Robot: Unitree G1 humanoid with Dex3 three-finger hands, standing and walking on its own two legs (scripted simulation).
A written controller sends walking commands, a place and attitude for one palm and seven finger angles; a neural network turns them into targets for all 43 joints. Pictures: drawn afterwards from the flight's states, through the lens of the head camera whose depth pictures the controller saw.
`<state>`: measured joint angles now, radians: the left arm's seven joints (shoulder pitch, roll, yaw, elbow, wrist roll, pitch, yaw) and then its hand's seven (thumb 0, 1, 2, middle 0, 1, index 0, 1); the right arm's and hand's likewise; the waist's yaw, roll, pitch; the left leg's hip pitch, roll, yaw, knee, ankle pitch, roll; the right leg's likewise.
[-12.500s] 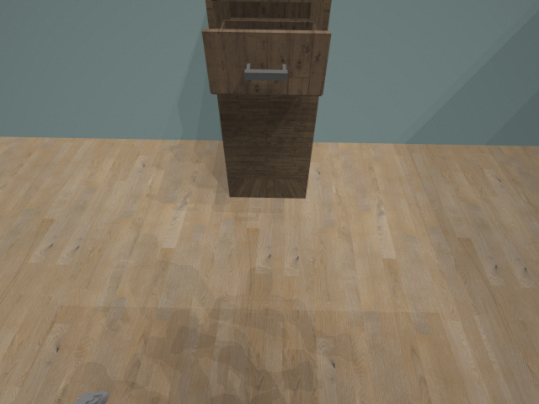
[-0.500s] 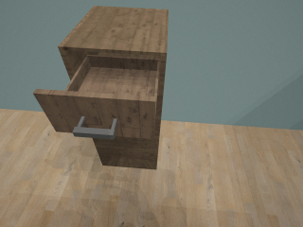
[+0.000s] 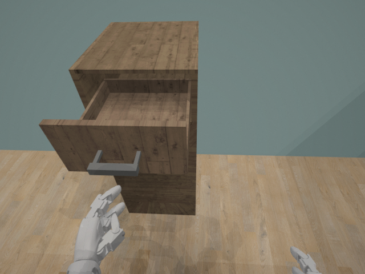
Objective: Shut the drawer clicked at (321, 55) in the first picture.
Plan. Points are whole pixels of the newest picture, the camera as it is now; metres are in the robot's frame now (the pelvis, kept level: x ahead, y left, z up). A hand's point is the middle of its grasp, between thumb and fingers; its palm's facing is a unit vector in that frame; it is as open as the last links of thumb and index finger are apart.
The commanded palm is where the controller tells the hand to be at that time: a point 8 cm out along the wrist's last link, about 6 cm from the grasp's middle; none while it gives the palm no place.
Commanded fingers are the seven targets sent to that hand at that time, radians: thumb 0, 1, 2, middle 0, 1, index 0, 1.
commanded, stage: raise the hand and make a fist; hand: left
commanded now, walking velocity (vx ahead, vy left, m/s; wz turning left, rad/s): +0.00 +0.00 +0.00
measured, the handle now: (116, 162) +0.37 +0.17 +0.06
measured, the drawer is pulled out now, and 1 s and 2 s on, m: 0.24 0.24 0.24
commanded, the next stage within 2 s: bring the fist close to the handle in 1.64 s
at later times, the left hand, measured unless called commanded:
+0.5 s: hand (137, 240) +0.19 +0.10 +0.04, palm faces -0.20 -0.98 -0.08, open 4.2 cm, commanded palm +0.14 +0.19 +0.06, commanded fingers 0.00 0.90 0.90 -0.98 -1.14 -0.98 -1.14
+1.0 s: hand (100, 224) +0.19 +0.14 +0.12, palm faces +0.02 -1.00 -0.10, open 3.1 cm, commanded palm +0.15 +0.19 +0.13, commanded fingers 0.00 0.90 0.90 -1.40 -1.60 -1.40 -1.60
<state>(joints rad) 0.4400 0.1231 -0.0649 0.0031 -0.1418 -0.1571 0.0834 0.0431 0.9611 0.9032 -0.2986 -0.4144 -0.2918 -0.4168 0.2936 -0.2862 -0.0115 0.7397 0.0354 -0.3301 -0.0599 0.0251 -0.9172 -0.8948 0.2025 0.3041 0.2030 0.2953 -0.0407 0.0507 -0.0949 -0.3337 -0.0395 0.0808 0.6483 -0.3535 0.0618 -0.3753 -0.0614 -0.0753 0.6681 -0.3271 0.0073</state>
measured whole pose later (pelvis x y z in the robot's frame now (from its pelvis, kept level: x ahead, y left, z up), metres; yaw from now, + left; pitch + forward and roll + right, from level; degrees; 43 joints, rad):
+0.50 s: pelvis +0.00 -0.04 -0.04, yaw +2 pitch +10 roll -1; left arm 0.48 0.21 0.02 -0.23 -0.21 -0.33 -0.34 0.01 0.91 0.90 -0.79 -0.94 -0.78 -0.94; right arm 0.18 -0.18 0.05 0.53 0.04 -0.20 -0.03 0.02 -0.90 -0.89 0.21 0.30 0.21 0.30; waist 0.02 0.05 -0.09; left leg -0.66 0.02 0.01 0.99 -0.50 0.00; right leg -0.67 -0.02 -0.14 0.96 -0.47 -0.05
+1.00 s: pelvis +0.01 -0.02 -0.01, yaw +1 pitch +3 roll -1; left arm 0.58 0.22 0.10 -0.42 -0.24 -0.19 -0.18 0.02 0.90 0.90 -1.29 -1.48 -1.29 -1.48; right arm 0.21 -0.22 0.02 0.54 0.06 -0.31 -0.05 0.02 -0.90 -0.90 0.20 0.30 0.20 0.30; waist 0.03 0.05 -0.10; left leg -0.38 0.01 0.04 0.76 -0.43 0.03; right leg -0.39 -0.02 -0.11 0.73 -0.38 -0.02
